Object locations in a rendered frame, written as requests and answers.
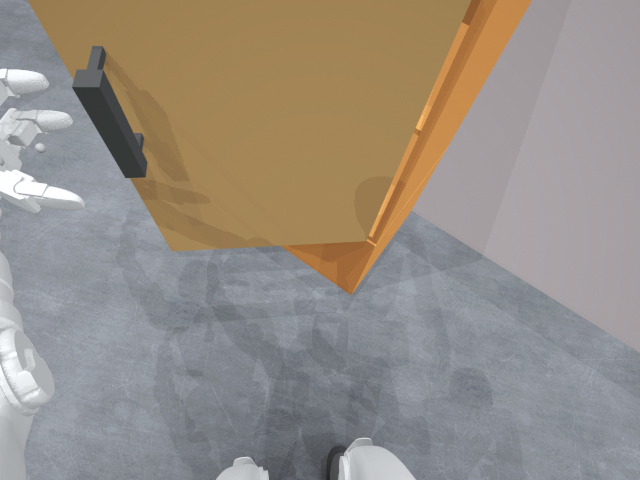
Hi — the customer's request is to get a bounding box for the cupboard door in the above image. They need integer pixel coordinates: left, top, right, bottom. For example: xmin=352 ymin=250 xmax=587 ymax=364
xmin=28 ymin=0 xmax=471 ymax=251

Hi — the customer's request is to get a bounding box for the robot left forearm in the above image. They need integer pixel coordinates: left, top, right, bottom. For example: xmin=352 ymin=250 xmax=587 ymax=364
xmin=0 ymin=209 xmax=24 ymax=333

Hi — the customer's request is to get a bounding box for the robot right foot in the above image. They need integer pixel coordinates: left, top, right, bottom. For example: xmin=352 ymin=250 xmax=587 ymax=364
xmin=326 ymin=446 xmax=347 ymax=480

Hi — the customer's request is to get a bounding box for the handle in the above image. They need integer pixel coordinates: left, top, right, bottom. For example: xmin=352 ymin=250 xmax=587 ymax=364
xmin=72 ymin=46 xmax=147 ymax=178

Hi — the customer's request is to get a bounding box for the robot left hand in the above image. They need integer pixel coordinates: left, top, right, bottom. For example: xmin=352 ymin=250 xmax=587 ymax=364
xmin=0 ymin=69 xmax=85 ymax=213

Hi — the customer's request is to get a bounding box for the left robot shin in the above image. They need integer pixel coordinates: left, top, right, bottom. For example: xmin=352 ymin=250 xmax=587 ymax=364
xmin=233 ymin=457 xmax=256 ymax=466

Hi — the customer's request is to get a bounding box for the left robot upper arm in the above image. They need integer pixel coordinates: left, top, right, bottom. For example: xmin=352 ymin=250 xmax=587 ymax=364
xmin=0 ymin=328 xmax=55 ymax=480

